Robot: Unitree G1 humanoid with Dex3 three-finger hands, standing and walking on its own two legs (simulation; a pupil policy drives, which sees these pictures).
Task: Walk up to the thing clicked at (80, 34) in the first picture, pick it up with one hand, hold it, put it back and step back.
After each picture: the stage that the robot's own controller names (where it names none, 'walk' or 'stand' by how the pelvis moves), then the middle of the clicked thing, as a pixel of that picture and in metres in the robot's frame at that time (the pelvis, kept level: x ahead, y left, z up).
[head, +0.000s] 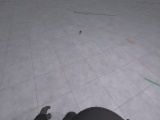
stand; (80, 33) +2.11 +0.28 -0.72
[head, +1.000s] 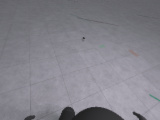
walk; (83, 39) +1.97 +0.13 -0.69
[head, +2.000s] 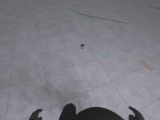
walk; (82, 46) +1.37 +0.11 -0.70
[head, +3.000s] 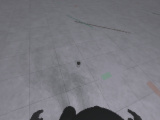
walk; (78, 64) +0.92 +0.13 -0.71
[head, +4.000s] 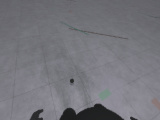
walk; (72, 82) +0.60 +0.19 -0.71
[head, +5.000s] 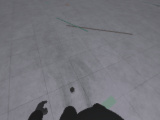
walk; (72, 90) +0.39 +0.17 -0.70
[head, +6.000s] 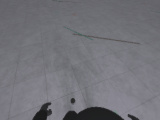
stand; (73, 101) +0.31 +0.19 -0.72
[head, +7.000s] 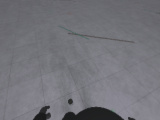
stand; (70, 102) +0.29 +0.20 -0.72
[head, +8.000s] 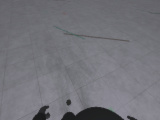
stand; (69, 103) +0.28 +0.21 -0.72
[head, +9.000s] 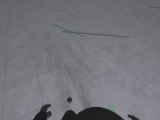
stand; (69, 100) +0.29 +0.22 -0.72
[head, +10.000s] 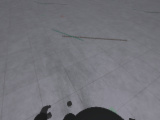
stand; (69, 104) +0.28 +0.22 -0.72
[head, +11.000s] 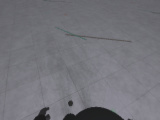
stand; (70, 104) +0.28 +0.20 -0.73
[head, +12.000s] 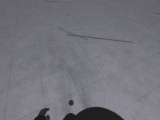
stand; (71, 103) +0.29 +0.19 -0.73
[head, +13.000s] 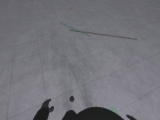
go down; (72, 99) +0.30 +0.19 -0.72
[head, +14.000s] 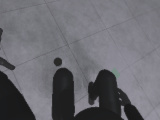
go down; (58, 62) +0.39 +0.21 -0.29
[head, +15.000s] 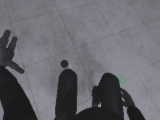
close in; (64, 64) +0.39 +0.20 -0.30
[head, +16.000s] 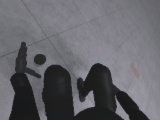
close in; (39, 60) +0.38 +0.23 -0.22
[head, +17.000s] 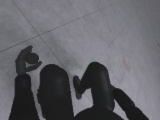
close; (31, 60) +0.38 +0.24 -0.22
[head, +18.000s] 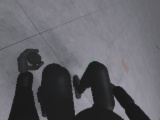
lift; (33, 60) +0.37 +0.23 -0.23
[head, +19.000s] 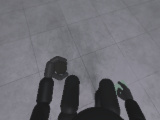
lift; (61, 69) +0.32 +0.19 -0.02
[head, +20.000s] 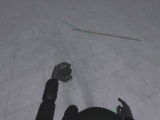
hold; (66, 75) +0.31 +0.16 +0.02
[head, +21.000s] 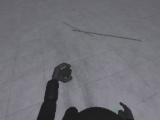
hold; (67, 75) +0.31 +0.16 +0.01
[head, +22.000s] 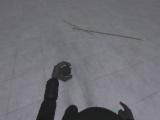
crouch; (66, 74) +0.32 +0.17 +0.02
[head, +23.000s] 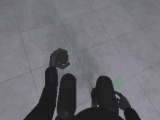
crouch; (63, 60) +0.40 +0.17 -0.09
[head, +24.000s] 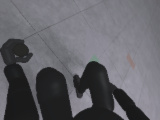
lower; (21, 52) +0.42 +0.27 -0.22
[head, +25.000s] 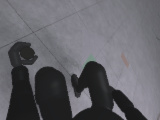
lower; (26, 55) +0.41 +0.24 -0.23
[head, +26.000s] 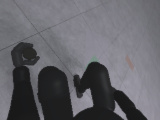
lower; (29, 55) +0.40 +0.25 -0.22
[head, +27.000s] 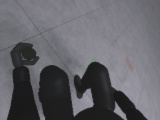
lower; (28, 55) +0.40 +0.26 -0.22
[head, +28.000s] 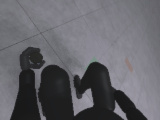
loosen; (35, 59) +0.38 +0.22 -0.23
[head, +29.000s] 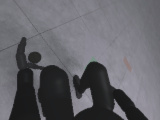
withdraw; (34, 59) +0.39 +0.22 -0.23
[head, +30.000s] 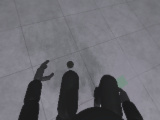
walk; (70, 65) +0.41 +0.17 -0.34
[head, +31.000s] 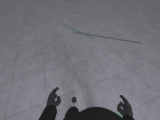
stand; (74, 100) +0.32 +0.14 -0.66
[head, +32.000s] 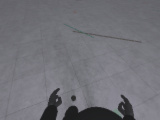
stand; (73, 99) +0.34 +0.16 -0.66
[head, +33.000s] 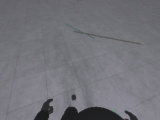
stand; (73, 98) +0.34 +0.15 -0.69
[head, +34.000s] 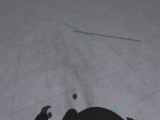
walk; (75, 97) +0.34 +0.16 -0.72
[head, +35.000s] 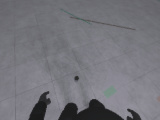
walk; (76, 79) +0.51 +0.11 -0.70
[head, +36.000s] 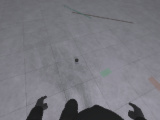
walk; (76, 61) +0.84 +0.19 -0.70
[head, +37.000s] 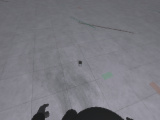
stand; (80, 64) +0.96 +0.15 -0.71
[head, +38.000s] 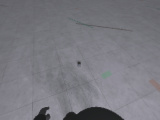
stand; (79, 64) +0.96 +0.18 -0.72
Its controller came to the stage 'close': yes
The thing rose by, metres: 0.72
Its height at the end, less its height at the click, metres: +0.00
